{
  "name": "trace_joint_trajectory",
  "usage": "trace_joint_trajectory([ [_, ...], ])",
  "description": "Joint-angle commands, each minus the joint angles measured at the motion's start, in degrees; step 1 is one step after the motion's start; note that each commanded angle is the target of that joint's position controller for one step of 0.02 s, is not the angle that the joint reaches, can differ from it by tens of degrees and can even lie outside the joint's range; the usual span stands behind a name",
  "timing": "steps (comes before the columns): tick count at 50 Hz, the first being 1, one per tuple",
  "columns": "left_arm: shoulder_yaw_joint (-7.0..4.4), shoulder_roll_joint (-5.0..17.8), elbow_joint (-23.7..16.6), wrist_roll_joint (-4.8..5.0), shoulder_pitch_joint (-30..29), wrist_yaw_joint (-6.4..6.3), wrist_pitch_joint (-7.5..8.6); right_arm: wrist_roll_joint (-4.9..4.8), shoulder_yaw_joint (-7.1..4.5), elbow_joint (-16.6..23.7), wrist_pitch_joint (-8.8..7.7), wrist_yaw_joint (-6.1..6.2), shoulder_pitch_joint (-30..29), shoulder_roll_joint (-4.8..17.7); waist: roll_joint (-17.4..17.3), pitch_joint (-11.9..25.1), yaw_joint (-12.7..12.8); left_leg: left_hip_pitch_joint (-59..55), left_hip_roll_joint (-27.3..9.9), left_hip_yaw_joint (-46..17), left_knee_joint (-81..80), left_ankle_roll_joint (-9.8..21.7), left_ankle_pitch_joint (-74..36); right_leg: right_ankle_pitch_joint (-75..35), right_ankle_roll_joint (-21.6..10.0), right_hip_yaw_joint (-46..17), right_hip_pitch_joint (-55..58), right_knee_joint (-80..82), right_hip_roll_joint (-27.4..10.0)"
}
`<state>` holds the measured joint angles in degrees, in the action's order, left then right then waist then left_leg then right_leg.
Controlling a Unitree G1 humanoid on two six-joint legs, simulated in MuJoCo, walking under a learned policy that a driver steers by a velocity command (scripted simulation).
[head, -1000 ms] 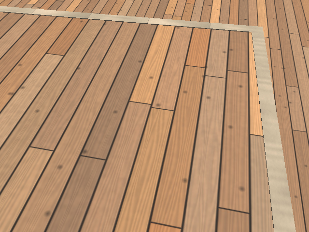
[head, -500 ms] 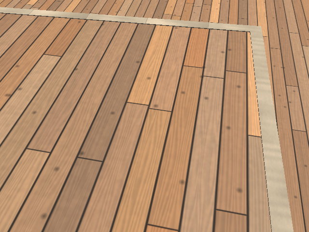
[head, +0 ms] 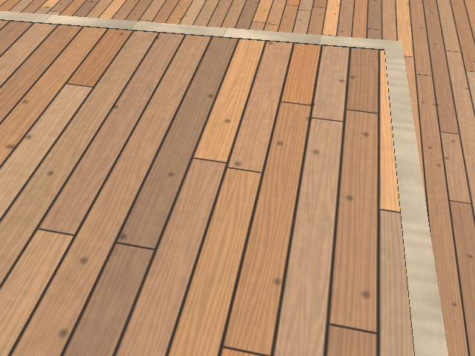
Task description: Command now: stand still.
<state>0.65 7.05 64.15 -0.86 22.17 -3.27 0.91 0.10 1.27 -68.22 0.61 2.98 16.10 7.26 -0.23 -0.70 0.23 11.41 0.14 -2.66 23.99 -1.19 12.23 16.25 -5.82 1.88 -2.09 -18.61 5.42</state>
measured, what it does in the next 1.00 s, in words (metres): walks ahead: left foot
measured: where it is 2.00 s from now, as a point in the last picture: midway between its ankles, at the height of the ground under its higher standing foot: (236, 248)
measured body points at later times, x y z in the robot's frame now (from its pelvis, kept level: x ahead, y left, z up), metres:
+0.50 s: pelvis +0.06 +0.02 +0.00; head +0.07 +0.03 +0.45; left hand -0.10 +0.23 -0.15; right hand +0.13 -0.21 -0.15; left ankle +0.11 +0.14 -0.71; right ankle -0.07 -0.05 -0.74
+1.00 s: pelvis +0.31 +0.09 +0.00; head +0.33 +0.09 +0.45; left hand +0.44 +0.31 -0.14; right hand +0.21 -0.13 -0.14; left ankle +0.22 +0.15 -0.74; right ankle +0.46 -0.05 -0.69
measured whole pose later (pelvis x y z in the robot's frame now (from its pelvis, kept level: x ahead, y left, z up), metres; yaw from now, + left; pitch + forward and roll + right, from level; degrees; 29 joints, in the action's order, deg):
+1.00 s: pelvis +0.31 +0.09 +0.00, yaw +0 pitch +0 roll +1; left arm -2.7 10.5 53.7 -1.6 6.5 2.2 2.2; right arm 1.0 -1.0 -62.0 -5.6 0.3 28.9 7.5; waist 1.9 -1.7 -2.2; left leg -2.3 4.9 5.2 11.3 4.7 14.4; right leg 4.1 -2.3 2.9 -37.0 -45.8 -5.6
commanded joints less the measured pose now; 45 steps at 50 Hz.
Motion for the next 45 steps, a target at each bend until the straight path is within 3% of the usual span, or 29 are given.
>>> trace_joint_trajectory([
  [1, -0.63, 4.4, 0.0, 0.06, 5.9, -0.07, 0.13, -0.03, -0.33, 0.3, -0.28, 0.16, 4.1, 3.4, 0.8, -3.7, 0.0, 1.8, -4.6, -2.9, -1.5, 1.5, -8.3, -25.0, 2.2, -7.2, -1.7, 2.5, -11.6],
  [10, -0.56, 4.3, 0.2, 0.04, 6.5, -0.05, 0.09, -0.03, -0.27, 0.6, -0.31, 0.18, 4.9, 3.2, 0.7, -3.9, 0.1, 1.7, -4.7, -2.7, -1.3, 1.5, -8.3, -24.5, 2.2, -7.0, -1.8, 2.5, -11.4],
  [12, -0.61, 4.4, 0.3, -0.13, 7.5, 0.04, 0.09, 0.23, -0.24, 1.0, -0.19, 0.14, 4.1, 3.1, 0.8, -3.4, 1.0, 3.0, -3.8, -2.1, -0.7, 1.7, -3.1, -11.9, 1.4, -8.1, -1.0, 4.7, -10.8],
  [13, -1.20, 5.8, 0.5, -0.21, 8.6, 0.08, -0.10, 0.51, -0.47, 1.8, -0.13, 0.02, 2.6, 3.6, 2.1, -4.5, 2.0, 6.2, -2.4, -0.8, 2.1, 2.0, 1.2, -1.0, 0.0, -10.1, -0.6, 6.4, -11.2],
  [15, -2.67, 8.7, 0.8, -0.29, 11.5, 0.29, -0.73, 1.53, -1.00, 4.6, -0.15, -0.67, -1.7, 4.5, 6.3, -9.2, 4.2, 17.1, 0.4, 3.7, 11.1, 3.0, 12.2, 20.6, -5.3, -18.3, -0.4, 10.7, -16.3],
  [16, -2.94, 8.3, 1.2, -0.70, 13.6, 0.49, -0.68, 1.95, -1.17, 6.2, -0.25, -1.17, -4.3, 4.6, 7.0, -12.4, 5.3, 22.4, -0.8, 4.7, 15.7, 3.5, 14.2, 24.8, -8.0, -22.4, -0.9, 13.0, -19.9],
  [18, -3.16, 7.3, 1.8, -1.33, 15.9, 0.68, 0.21, 2.27, -1.63, 8.5, -1.14, -2.09, -7.3, 4.4, 3.5, -15.4, 5.2, 31.7, -3.8, 3.8, 24.4, 3.6, 13.9, 21.0, -10.9, -25.9, 1.6, 14.7, -23.6],
  [21, -3.26, 7.4, 0.7, -0.99, 14.1, 0.89, 1.99, 1.91, -2.44, 9.7, -2.76, -3.29, -6.8, 4.5, 0.7, -12.2, 2.6, 33.4, -4.8, 3.5, 27.1, 3.1, 8.9, 6.8, -9.9, -20.6, 5.2, 13.9, -21.8],
  [27, -3.03, 9.0, 0.5, -1.05, 13.1, 1.33, 3.71, 1.01, -2.90, 15.1, -2.86, -4.57, -12.5, 4.5, 5.9, -9.5, 1.6, 19.8, -1.0, 8.3, 16.0, 4.7, 2.8, -17.6, -6.8, -9.1, -0.7, 7.9, -17.6],
  [29, -3.21, 10.2, 0.1, -0.82, 11.8, 1.60, 3.86, 0.76, -3.61, 14.4, -2.95, -4.08, -8.4, 5.9, 6.3, -7.4, -0.4, 9.5, 1.7, 10.5, 13.2, 6.0, 2.9, -26.2, -5.3, -7.2, -4.1, 2.7, -17.4],
  [31, -3.07, 10.5, 0.3, -0.81, 11.2, 2.22, 4.00, 0.43, -5.45, 9.9, -3.65, -3.23, 5.7, 8.5, 3.6, -0.8, -6.5, -8.5, 4.2, 11.2, 6.6, 7.7, 0.6, -35.7, -2.5, -2.4, -7.7, -15.5, -13.6],
  [32, -2.55, 9.1, -0.2, -0.70, 11.8, 2.72, 4.10, 1.33, -6.94, 8.4, -4.28, -2.71, 14.9, 12.9, -1.1, 5.1, -10.1, -21.0, -6.8, -2.4, 1.9, 10.4, 11.1, -22.9, -0.7, 0.2, -17.0, -31.6, -10.6],
  [33, -1.47, 2.9, -1.8, 0.30, 15.3, 3.29, 4.06, 2.16, -7.87, 8.2, -4.01, -2.83, 19.5, 17.8, -13.2, 10.5, -8.7, -27.1, -23.8, -35.1, -10.9, 17.9, 24.3, 13.0, 1.6, 2.3, -30.6, -52.6, -1.0],
  [34, -2.38, 6.8, -3.2, -0.48, 9.3, 3.60, 3.88, 1.08, -7.37, 9.2, -3.55, -3.21, 12.9, 15.4, -6.0, 4.2, -6.3, -19.0, -22.3, -39.5, -15.2, 17.5, 32.8, 10.6, 0.1, -4.6, -34.9, -58.0, -5.0],
  [35, -2.73, 7.4, -5.4, -0.61, 4.2, 4.08, 4.01, 0.89, -6.72, 11.0, -3.69, -3.37, 6.0, 13.3, -3.8, -1.8, -3.9, -11.7, -21.4, -31.9, -14.9, 16.5, 30.4, 5.3, -0.5, -3.9, -36.5, -58.3, -7.5],
  [36, -2.98, 7.5, -6.0, -0.70, 1.9, 4.37, 4.27, 0.75, -5.93, 11.5, -4.19, -3.62, 2.9, 10.7, -0.6, -4.0, -2.5, -6.1, -18.6, -24.5, -16.1, 15.2, 21.3, 0.8, -0.6, -4.1, -34.4, -55.4, -9.3],
  [38, -3.29, 5.8, -5.3, -1.31, 4.2, 4.49, 3.41, 0.71, -4.55, 10.8, -5.21, -3.26, 2.3, 6.8, -1.5, -3.9, 1.2, -0.4, -14.0, -14.0, -16.6, 12.7, 8.3, -1.3, 0.4, -3.5, -28.2, -50.4, -11.0],
  [39, -3.37, 5.1, -5.1, -1.37, 4.9, 4.60, 2.80, 0.70, -4.18, 10.2, -5.65, -3.01, 3.8, 6.1, -1.8, -3.8, 1.8, 0.2, -13.0, -11.0, -16.7, 12.6, 3.5, -1.6, 0.9, -2.8, -27.1, -49.5, -10.8],
  [41, -3.58, 5.2, -6.2, -1.14, 2.2, 4.82, 1.93, 0.64, -4.00, 9.0, -6.41, -2.60, 7.1, 6.7, -2.3, -5.1, 2.4, 0.3, -12.0, -7.2, -17.4, 12.9, -2.0, -3.1, 1.6, -1.8, -29.2, -46.6, -11.0],
  [45, -3.79, 5.8, -10.3, -1.10, -9.8, 5.41, 1.42, 0.79, -3.51, 8.5, -6.69, -2.52, 11.9, 7.0, -2.2, -7.4, 0.4, -3.9, -11.3, -3.9, -19.2, 13.4, -7.9, -9.3, 3.3, 0.3, -37.8, -38.0, -11.8],
])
